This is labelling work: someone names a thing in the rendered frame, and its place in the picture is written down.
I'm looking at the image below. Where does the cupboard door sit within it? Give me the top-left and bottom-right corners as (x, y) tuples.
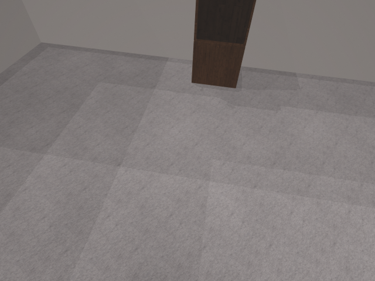
(196, 0), (253, 44)

